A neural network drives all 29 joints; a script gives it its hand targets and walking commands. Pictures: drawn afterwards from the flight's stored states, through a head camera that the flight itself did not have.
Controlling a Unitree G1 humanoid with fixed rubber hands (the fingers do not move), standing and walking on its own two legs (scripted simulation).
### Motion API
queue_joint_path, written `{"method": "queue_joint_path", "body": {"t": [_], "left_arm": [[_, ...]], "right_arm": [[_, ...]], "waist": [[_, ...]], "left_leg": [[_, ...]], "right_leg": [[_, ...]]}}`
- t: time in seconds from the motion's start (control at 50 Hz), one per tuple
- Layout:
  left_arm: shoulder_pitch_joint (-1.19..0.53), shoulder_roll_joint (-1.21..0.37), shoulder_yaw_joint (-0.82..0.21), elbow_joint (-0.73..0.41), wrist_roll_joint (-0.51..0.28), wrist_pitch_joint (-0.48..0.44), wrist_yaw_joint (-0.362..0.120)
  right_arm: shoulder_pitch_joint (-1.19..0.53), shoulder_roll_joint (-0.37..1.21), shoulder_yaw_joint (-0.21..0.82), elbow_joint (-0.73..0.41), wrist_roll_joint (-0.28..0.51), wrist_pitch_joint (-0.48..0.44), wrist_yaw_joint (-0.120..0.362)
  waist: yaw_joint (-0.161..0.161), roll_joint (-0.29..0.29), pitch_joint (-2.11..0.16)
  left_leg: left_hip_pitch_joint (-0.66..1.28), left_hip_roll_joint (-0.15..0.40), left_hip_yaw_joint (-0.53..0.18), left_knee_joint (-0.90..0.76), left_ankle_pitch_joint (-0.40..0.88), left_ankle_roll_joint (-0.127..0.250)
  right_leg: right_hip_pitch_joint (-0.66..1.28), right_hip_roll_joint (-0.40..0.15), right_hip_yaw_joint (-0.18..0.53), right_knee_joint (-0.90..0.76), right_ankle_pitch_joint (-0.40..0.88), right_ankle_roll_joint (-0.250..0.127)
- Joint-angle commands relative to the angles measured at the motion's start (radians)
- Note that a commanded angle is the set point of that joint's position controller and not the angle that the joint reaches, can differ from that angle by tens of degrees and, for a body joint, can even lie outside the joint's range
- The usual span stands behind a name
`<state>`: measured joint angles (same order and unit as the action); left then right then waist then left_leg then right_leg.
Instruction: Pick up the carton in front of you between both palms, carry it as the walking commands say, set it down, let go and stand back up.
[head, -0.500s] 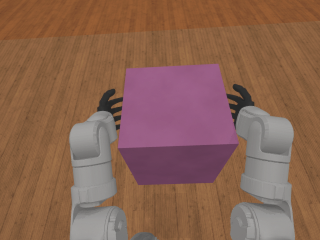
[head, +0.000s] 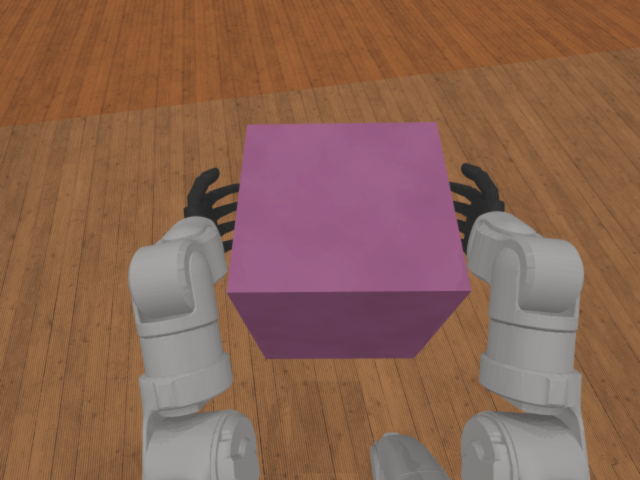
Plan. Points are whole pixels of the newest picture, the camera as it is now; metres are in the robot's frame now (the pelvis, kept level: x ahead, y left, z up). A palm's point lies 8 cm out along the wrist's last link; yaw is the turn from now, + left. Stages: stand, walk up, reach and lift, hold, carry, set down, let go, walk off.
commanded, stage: carry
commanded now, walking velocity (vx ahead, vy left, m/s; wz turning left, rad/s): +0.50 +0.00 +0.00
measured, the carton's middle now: (340, 255) +0.37 -0.03 +0.07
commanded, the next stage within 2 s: none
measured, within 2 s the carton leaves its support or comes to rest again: neither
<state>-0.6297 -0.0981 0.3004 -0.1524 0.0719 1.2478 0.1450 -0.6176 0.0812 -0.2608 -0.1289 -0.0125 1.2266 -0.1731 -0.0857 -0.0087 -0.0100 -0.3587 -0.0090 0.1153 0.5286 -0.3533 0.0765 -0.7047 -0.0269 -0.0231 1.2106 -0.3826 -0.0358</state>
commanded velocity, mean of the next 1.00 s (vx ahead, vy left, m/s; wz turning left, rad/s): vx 0.50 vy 0.00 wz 0.00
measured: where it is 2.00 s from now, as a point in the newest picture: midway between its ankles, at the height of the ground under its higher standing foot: (312, 200)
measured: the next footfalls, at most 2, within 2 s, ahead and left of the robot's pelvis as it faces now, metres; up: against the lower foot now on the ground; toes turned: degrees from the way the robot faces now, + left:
right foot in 0.20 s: +0.30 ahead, -0.12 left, +0.02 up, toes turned -5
left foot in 0.62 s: +0.55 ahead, +0.08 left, +0.05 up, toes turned +6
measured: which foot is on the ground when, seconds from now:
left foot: down 0.00-0.22, up 0.24-0.60, down 0.62-1.00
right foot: up 0.00-0.18, down 0.20-0.64, up 0.66-1.00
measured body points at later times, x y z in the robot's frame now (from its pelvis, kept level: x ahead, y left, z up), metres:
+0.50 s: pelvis +0.29 -0.04 +0.02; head +0.33 -0.05 +0.47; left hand +0.65 +0.14 +0.17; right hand +0.67 -0.17 +0.16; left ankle +0.38 +0.09 -0.64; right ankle +0.26 -0.12 -0.71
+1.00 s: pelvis +0.58 -0.02 +0.05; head +0.61 -0.01 +0.50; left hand +0.95 +0.13 +0.20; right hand +0.95 -0.18 +0.21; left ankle +0.51 +0.07 -0.69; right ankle +0.72 -0.14 -0.64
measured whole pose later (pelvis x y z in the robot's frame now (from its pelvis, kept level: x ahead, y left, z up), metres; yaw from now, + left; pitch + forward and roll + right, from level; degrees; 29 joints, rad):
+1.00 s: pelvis +0.58 -0.02 +0.05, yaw +0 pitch +6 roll +0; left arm -0.61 -0.08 0.28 -0.20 0.06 1.25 0.14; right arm -0.65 0.07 -0.24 -0.13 -0.01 1.22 -0.17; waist -0.06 0.00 -0.06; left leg -0.20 0.00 0.11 0.46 -0.45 0.04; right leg -0.71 -0.06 -0.07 0.80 -0.27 -0.03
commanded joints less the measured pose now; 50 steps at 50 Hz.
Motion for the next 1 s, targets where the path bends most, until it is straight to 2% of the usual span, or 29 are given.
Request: {"method": "queue_joint_path", "body": {"t": [0.0,0.04,0.1,0.12,0.14,0.16,0.18,0.2,0.22,0.24,0.26,0.28,0.32,0.38,0.44,0.54,0.56,0.58,0.6,0.62,0.64,0.66,0.7,0.72,0.76,0.82,0.86,0.9,0.98], "left_arm": [[-0.63,-0.781,-0.663,-0.054,-0.247,-0.028,-0.067],[-0.612,-0.75,-0.667,-0.055,-0.25,-0.017,-0.062],[-0.594,-0.721,-0.663,-0.028,-0.26,0.005,-0.065],[-0.595,-0.716,-0.659,-0.014,-0.265,0.012,-0.068],[-0.593,-0.715,-0.653,0.006,-0.27,0.017,-0.071],[-0.588,-0.715,-0.647,0.033,-0.277,0.02,-0.074],[-0.561,-0.719,-0.64,0.063,-0.281,0.022,-0.076],[-0.573,-0.695,-0.629,0.08,-0.276,0.018,-0.074],[-0.579,-0.739,-0.638,0.081,-0.293,0.015,-0.078],[-0.63,-0.78,-0.655,0.039,-0.323,0.012,-0.087],[-0.691,-0.834,-0.686,0.003,-0.362,0.005,-0.099],[-0.751,-0.879,-0.711,-0.037,-0.395,-0.006,-0.11],[-0.819,-0.925,-0.746,-0.079,-0.435,-0.027,-0.122],[-0.792,-0.907,-0.759,-0.099,-0.45,-0.043,-0.124],[-0.73,-0.842,-0.744,-0.102,-0.437,-0.038,-0.112],[-0.624,-0.76,-0.702,-0.031,-0.377,-0.007,-0.098],[-0.616,-0.755,-0.695,-0.018,-0.365,-0.002,-0.097],[-0.609,-0.749,-0.687,-0.005,-0.353,0.003,-0.095],[-0.601,-0.746,-0.68,0.009,-0.339,0.008,-0.094],[-0.614,-0.738,-0.671,0.013,-0.325,0.011,-0.093],[-0.595,-0.764,-0.656,0.02,-0.316,0.017,-0.094],[-0.652,-0.764,-0.656,0.004,-0.312,0.012,-0.091],[-0.661,-0.814,-0.637,0.001,-0.292,-0.002,-0.087],[-0.654,-0.831,-0.634,0.002,-0.281,-0.01,-0.086],[-0.646,-0.844,-0.64,-0.01,-0.261,-0.026,-0.083],[-0.621,-0.812,-0.661,-0.038,-0.246,-0.04,-0.073],[-0.613,-0.776,-0.669,-0.062,-0.248,-0.038,-0.066],[-0.599,-0.743,-0.673,-0.064,-0.253,-0.025,-0.062],[-0.583,-0.708,-0.663,-0.022,-0.267,0.006,-0.067]], "right_arm": [[-0.759,0.878,0.726,-0.141,0.392,-0.015,0.148],[-0.708,0.834,0.704,-0.114,0.367,-0.004,0.139],[-0.652,0.786,0.67,-0.055,0.322,0.017,0.128],[-0.64,0.775,0.658,-0.036,0.307,0.023,0.124],[-0.63,0.767,0.646,-0.019,0.293,0.029,0.121],[-0.615,0.764,0.637,-0.001,0.281,0.034,0.117],[-0.624,0.75,0.627,0.007,0.268,0.039,0.115],[-0.617,0.762,0.612,0.011,0.26,0.046,0.113],[-0.649,0.76,0.601,0.009,0.254,0.046,0.112],[-0.673,0.797,0.6,0.013,0.244,0.04,0.109],[-0.677,0.818,0.59,0.012,0.236,0.033,0.108],[-0.681,0.843,0.585,0.01,0.225,0.024,0.109],[-0.696,0.868,0.594,-0.005,0.206,0.005,0.106],[-0.671,0.851,0.616,-0.034,0.19,-0.014,0.094],[-0.642,0.796,0.621,-0.063,0.185,-0.011,0.081],[-0.595,0.74,0.623,-0.033,0.197,0.022,0.086],[-0.594,0.739,0.622,-0.02,0.203,0.027,0.09],[-0.593,0.743,0.619,-0.003,0.211,0.03,0.094],[-0.576,0.743,0.613,0.028,0.217,0.031,0.097],[-0.554,0.749,0.607,0.039,0.221,0.029,0.101],[-0.585,0.742,0.604,0.054,0.223,0.021,0.1],[-0.607,0.792,0.613,0.032,0.246,0.021,0.108],[-0.72,0.887,0.679,-0.049,0.32,0.008,0.13],[-0.769,0.926,0.707,-0.081,0.352,-0.002,0.139],[-0.811,0.96,0.737,-0.116,0.388,-0.021,0.15],[-0.768,0.922,0.738,-0.134,0.396,-0.031,0.151],[-0.736,0.873,0.724,-0.138,0.385,-0.026,0.143],[-0.688,0.825,0.704,-0.115,0.36,-0.013,0.134],[-0.628,0.765,0.659,-0.042,0.303,0.017,0.12]], "waist": [[0.022,0.112,-0.457],[0.018,0.135,-0.434],[0.024,0.159,-0.397],[0.038,0.168,-0.392],[0.07,0.161,-0.404],[0.115,0.117,-0.451],[0.176,0.046,-0.534],[0.161,-0.228,-0.604],[0.169,-0.287,-0.549],[0.161,-0.191,-0.517],[0.172,-0.067,-0.498],[0.159,-0.02,-0.475],[0.135,-0.054,-0.477],[0.141,-0.093,-0.473],[0.15,-0.091,-0.448],[0.145,-0.144,-0.38],[0.124,-0.154,-0.386],[0.081,-0.149,-0.416],[0.032,-0.093,-0.49],[-0.031,0.021,-0.563],[-0.009,0.344,-0.597],[0.0,0.302,-0.561],[-0.003,0.066,-0.499],[0.009,0.033,-0.481],[0.036,0.075,-0.498],[0.032,0.098,-0.488],[0.022,0.104,-0.469],[0.018,0.127,-0.442],[0.027,0.157,-0.383]], "left_leg": [[0.453,0.261,-0.301,-0.156,0.323,0.168],[0.417,0.244,-0.238,-0.165,0.35,0.149],[0.387,0.217,-0.156,-0.144,0.455,0.109],[0.369,0.21,-0.131,-0.11,0.523,0.091],[0.335,0.2,-0.09,-0.024,0.626,0.065],[0.265,0.17,-0.03,0.129,0.712,0.024],[0.116,0.142,0.004,0.338,0.545,-0.022],[-0.184,0.017,-0.004,0.632,0.19,-0.072],[-0.397,-0.069,-0.085,0.802,-0.155,-0.067],[-0.474,-0.01,-0.142,0.922,-0.149,-0.037],[-0.496,0.014,-0.145,0.935,-0.118,-0.029],[-0.49,0.041,-0.149,0.884,-0.08,-0.021],[-0.448,0.06,-0.141,0.801,-0.032,-0.019],[-0.491,0.066,-0.101,0.72,-0.001,-0.033],[-0.495,0.079,-0.074,0.534,0.032,-0.05],[-0.283,0.014,0.045,0.195,0.095,-0.025],[-0.19,-0.021,0.081,0.139,0.084,-0.015],[-0.041,-0.068,0.131,0.062,0.108,-0.004],[0.203,-0.072,0.125,0.02,0.127,0.011],[0.439,0.093,-0.127,-0.008,-0.033,0.041],[0.627,0.344,-0.725,-0.152,-0.006,0.194],[0.649,0.362,-0.814,-0.179,0.112,0.232],[0.557,0.323,-0.597,-0.08,0.348,0.209],[0.499,0.304,-0.53,-0.089,0.359,0.178],[0.456,0.277,-0.439,-0.121,0.273,0.145],[0.465,0.27,-0.364,-0.14,0.273,0.167],[0.46,0.265,-0.307,-0.155,0.3,0.174],[0.423,0.247,-0.244,-0.167,0.328,0.156],[0.383,0.212,-0.142,-0.133,0.486,0.102]], "right_leg": [[-0.115,-0.031,-0.008,-0.159,0.041,0.011],[-0.048,-0.032,-0.027,-0.31,0.101,0.013],[0.069,0.014,-0.113,-0.497,0.134,-0.001],[0.135,0.041,-0.151,-0.548,0.125,-0.012],[0.253,0.079,-0.194,-0.612,0.145,-0.024],[0.462,0.104,-0.212,-0.672,0.166,-0.041],[0.715,0.012,-0.07,-0.667,0.094,-0.066],[0.912,-0.275,0.497,-0.774,0.012,-0.198],[0.959,-0.305,0.707,-0.874,0.141,-0.266],[0.947,-0.309,0.614,-0.805,0.245,-0.269],[0.896,-0.292,0.516,-0.766,0.344,-0.255],[0.834,-0.272,0.437,-0.771,0.361,-0.222],[0.771,-0.244,0.35,-0.808,0.259,-0.176],[0.785,-0.236,0.287,-0.832,0.263,-0.198],[0.799,-0.225,0.209,-0.843,0.336,-0.205],[0.741,-0.179,0.059,-0.819,0.543,-0.137],[0.721,-0.171,0.026,-0.769,0.658,-0.115],[0.688,-0.153,-0.034,-0.652,0.777,-0.086],[0.598,-0.12,-0.09,-0.481,0.8,-0.046],[0.407,-0.101,-0.093,-0.25,0.512,-0.001],[0.06,0.081,-0.058,-0.016,0.016,0.04],[-0.074,0.088,0.037,0.169,-0.13,0.017],[-0.148,0.015,0.057,0.234,-0.078,-0.007],[-0.138,-0.009,0.062,0.179,-0.049,-0.01],[-0.092,-0.021,0.05,0.094,-0.005,-0.013],[-0.127,-0.025,0.015,-0.018,0.014,-0.001],[-0.128,-0.035,-0.005,-0.146,0.042,0.011],[-0.067,-0.038,-0.025,-0.289,0.101,0.014],[0.084,0.025,-0.139,-0.524,0.133,-0.008]]}}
